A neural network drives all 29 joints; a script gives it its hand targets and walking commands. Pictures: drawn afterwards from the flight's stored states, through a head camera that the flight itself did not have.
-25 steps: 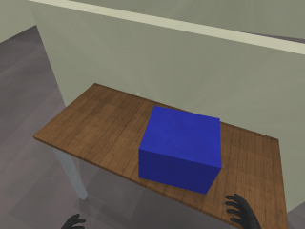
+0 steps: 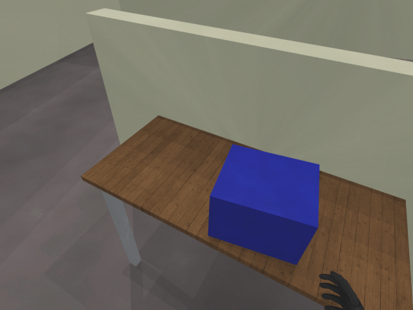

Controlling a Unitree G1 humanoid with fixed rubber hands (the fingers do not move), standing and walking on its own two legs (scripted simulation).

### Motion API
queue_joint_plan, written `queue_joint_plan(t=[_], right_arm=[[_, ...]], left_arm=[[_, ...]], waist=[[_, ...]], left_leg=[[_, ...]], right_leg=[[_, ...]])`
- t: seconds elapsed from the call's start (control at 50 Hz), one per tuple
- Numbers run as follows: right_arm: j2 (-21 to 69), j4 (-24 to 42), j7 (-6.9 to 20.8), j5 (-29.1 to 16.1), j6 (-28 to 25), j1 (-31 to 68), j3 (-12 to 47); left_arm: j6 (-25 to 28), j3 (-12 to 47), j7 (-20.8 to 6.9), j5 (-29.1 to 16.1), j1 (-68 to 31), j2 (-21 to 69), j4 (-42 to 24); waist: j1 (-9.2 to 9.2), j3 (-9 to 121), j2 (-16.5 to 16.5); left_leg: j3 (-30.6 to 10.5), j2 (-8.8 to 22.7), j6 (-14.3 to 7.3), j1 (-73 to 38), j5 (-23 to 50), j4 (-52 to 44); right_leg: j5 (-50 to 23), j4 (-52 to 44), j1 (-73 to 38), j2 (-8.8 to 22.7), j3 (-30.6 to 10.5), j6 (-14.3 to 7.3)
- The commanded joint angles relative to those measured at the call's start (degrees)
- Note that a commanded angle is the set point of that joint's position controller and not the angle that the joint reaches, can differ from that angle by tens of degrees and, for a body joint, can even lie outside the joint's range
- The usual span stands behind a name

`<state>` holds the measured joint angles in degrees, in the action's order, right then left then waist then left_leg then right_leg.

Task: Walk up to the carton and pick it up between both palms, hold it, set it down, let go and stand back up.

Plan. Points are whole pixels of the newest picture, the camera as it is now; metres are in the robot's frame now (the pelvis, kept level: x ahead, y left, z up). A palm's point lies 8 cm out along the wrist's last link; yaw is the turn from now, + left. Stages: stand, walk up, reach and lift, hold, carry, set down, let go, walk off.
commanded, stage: stand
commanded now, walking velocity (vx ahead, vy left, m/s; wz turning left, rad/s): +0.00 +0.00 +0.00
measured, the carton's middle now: (262, 200) +0.43 -0.11 -0.05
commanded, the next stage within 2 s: none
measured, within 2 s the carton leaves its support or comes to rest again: neither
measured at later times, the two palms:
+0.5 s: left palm out of the picture +0.06 +0.24 -0.13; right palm out of the picture +0.17 -0.25 -0.05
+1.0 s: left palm out of the picture +0.09 +0.24 -0.12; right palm out of the picture +0.17 -0.25 -0.05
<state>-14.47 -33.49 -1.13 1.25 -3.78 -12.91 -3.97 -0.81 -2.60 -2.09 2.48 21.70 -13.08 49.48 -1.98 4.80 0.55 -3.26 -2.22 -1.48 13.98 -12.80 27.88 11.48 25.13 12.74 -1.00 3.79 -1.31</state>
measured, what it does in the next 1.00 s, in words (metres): stands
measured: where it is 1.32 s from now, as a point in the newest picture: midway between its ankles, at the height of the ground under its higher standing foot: outside the picture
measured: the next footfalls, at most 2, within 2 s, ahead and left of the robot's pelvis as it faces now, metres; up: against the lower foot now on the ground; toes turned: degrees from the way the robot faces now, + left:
none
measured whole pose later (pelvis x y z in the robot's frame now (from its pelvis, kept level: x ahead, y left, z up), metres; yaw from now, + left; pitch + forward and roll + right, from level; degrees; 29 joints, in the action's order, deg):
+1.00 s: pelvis +0.01 +0.00 +0.00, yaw +0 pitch -2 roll +0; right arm -13.0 -27.5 -1.9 1.1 -3.8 -16.2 -3.4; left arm -2.1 -2.9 -1.9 1.8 12.6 -11.3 53.3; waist 0.0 1.3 0.2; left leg -4.0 -2.8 -1.3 11.2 -13.5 26.8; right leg 13.3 25.9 10.7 -0.7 3.3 -1.5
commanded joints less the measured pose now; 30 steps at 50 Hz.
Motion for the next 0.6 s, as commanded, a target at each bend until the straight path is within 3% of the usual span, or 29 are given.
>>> queue_joint_plan(t=[0.0,0.04,0.08,0.14,0.16,0.18,0.22,0.24,0.26,0.3,0.32,0.34,0.36,0.4,0.42,0.44,0.46,0.52,0.56,0.58], right_arm=[[-4.4,-0.7,0.7,0.1,2.3,-6.5,0.9],[-4.8,1.2,0.8,0.2,2.3,-3.9,0.8],[-5.4,1.3,1.0,0.5,1.9,-3.8,0.7],[-4.3,0.9,0.9,0.5,1.6,-4.9,0.8],[-3.5,1.2,1.0,0.2,1.7,-4.5,0.9],[-4.6,1.3,1.1,0.3,1.9,-4.3,0.9],[-4.5,1.2,0.7,0.5,2.3,-4.5,0.8],[-3.4,1.1,0.6,0.3,2.1,-7.2,1.6],[-4.4,0.5,0.1,0.3,2.3,-6.4,1.3],[-3.7,0.9,0.3,0.0,2.4,-5.8,1.6],[-3.2,2.0,0.3,0.0,2.1,-5.6,1.5],[-4.4,1.4,0.2,-0.2,2.1,-6.8,1.4],[-2.9,1.4,0.2,0.0,1.9,-6.6,1.6],[-3.9,2.6,0.1,0.4,2.3,-3.2,1.1],[-4.9,1.7,0.2,0.2,2.4,-5.3,0.8],[-3.1,2.9,0.1,0.3,2.4,-4.9,1.1],[-2.6,2.2,0.1,0.1,2.6,-6.8,1.8],[-2.5,3.1,-0.1,0.4,2.5,-4.9,1.7],[-3.1,2.1,-0.1,0.4,2.5,-7.6,1.6],[-1.8,3.1,0.0,0.3,2.7,-6.5,2.1]], left_arm=[[1.5,-1.7,0.6,-0.1,-0.5,-8.3,-3.7],[1.3,-2.0,0.5,-0.3,-2.9,-8.5,-3.9],[1.1,-1.2,0.4,-0.5,-2.9,-5.9,-3.9],[1.6,-2.0,0.2,-0.2,-3.1,-8.1,-3.1],[1.7,-1.4,0.4,-0.3,-2.5,-7.3,-2.7],[1.8,-1.4,0.1,-0.5,-3.7,-6.6,-3.1],[1.6,-1.3,0.1,-0.3,-4.4,-6.5,-2.9],[1.2,-1.5,0.5,-0.6,-4.0,-6.5,-2.6],[1.4,-1.7,0.5,-0.3,-3.6,-7.7,-2.6],[1.4,-1.5,0.3,-0.2,-2.1,-6.4,-2.0],[1.4,-1.8,0.5,-0.3,-2.9,-7.4,-1.5],[1.3,-1.8,0.7,-0.3,-5.4,-8.4,-2.0],[1.5,-2.2,0.9,-0.2,-6.8,-8.6,-2.7],[1.4,-2.1,0.4,-0.6,-6.3,-7.3,-2.3],[1.2,-1.5,0.7,-0.5,-7.4,-5.9,-2.2],[1.3,-1.2,0.4,-0.5,-8.0,-5.1,-2.4],[1.1,-1.0,0.3,-0.7,-7.2,-5.1,-1.6],[0.7,-2.3,0.2,-0.6,-8.5,-7.9,-2.1],[0.6,-1.9,0.6,-0.3,-7.9,-6.9,-1.3],[0.6,-1.9,0.6,-0.5,-7.3,-6.3,-1.2]], waist=[[1.11,-11.9,2.5],[1.19,-10.4,3.9],[0.65,-9.4,6.8],[0.48,-8.2,2.3],[0.70,-6.9,3.1],[0.50,-7.1,1.1],[1.43,-8.8,-0.1],[1.86,-7.7,1.6],[1.09,-10.6,4.0],[0.05,-8.8,5.4],[1.06,-7.3,4.2],[1.77,-8.8,7.1],[1.65,-7.2,8.1],[0.39,-7.8,10.0],[1.60,-6.7,7.0],[1.64,-6.0,5.7],[1.83,-8.0,3.8],[1.01,-10.2,7.2],[1.65,-7.6,5.2],[0.79,-7.3,1.7]], left_leg=[[-8.6,5.9,-1.1,5.2,-10.4,-8.7],[-10.9,6.4,-1.7,8.7,-12.4,-10.9],[-9.5,5.8,-1.3,9.0,-10.9,-10.8],[-8.5,5.3,-1.0,6.3,-2.0,-8.5],[-8.1,5.2,-1.4,3.8,-1.4,-7.9],[-7.6,4.8,-1.3,3.8,-2.6,-7.2],[-7.8,5.0,-1.2,5.9,-1.8,-7.0],[-8.0,4.8,-1.1,5.6,-0.2,-7.2],[-7.7,4.7,-0.7,6.1,-1.7,-8.1],[-8.2,5.8,-1.1,3.3,-2.4,-8.4],[-8.8,5.5,-1.2,2.6,-2.5,-8.4],[-8.0,4.9,-0.7,5.6,-2.0,-8.8],[-7.2,4.7,-0.6,3.7,-1.3,-8.2],[-7.6,5.0,-0.9,3.1,-1.5,-8.7],[-6.9,4.7,-0.5,0.9,3.2,-6.9],[-7.5,5.5,-1.0,0.0,6.6,-6.2],[-7.4,5.4,-0.8,2.4,1.4,-7.0],[-7.5,5.0,-1.1,6.1,-0.1,-8.0],[-7.7,4.4,-1.2,5.8,-1.3,-8.0],[-7.8,4.9,-1.3,5.2,-1.1,-7.9]], right_leg=[[11.9,-10.2,7.3,7.6,-10.9,1.3],[8.4,-6.8,3.0,5.8,-8.1,1.3],[3.3,-5.9,1.1,5.4,-7.6,1.4],[-0.6,-5.3,0.3,6.1,-7.4,1.1],[0.1,-5.2,1.1,6.4,-8.0,1.2],[3.3,-6.7,2.7,6.3,-8.1,1.6],[1.9,-6.3,1.7,6.3,-7.8,1.6],[1.1,-6.1,0.3,6.3,-8.2,1.2],[0.2,-6.2,1.7,6.4,-7.9,1.4],[0.8,-5.8,2.4,5.8,-7.9,1.3],[0.5,-5.7,1.7,5.8,-7.9,1.1],[-1.0,-5.3,-0.3,5.8,-7.6,1.3],[-1.7,-5.5,-0.2,6.2,-7.8,1.3],[-0.4,-5.3,0.6,5.6,-7.8,1.1],[-3.6,-5.4,0.4,5.4,-7.4,1.1],[-4.2,-5.2,0.8,6.0,-7.4,0.9],[-1.6,-5.4,1.2,5.5,-7.6,1.3],[-1.4,-5.2,-0.9,5.7,-7.5,1.2],[-0.6,-4.4,-2.8,5.6,-7.1,1.2],[0.6,-4.5,-1.9,5.9,-6.8,1.1]])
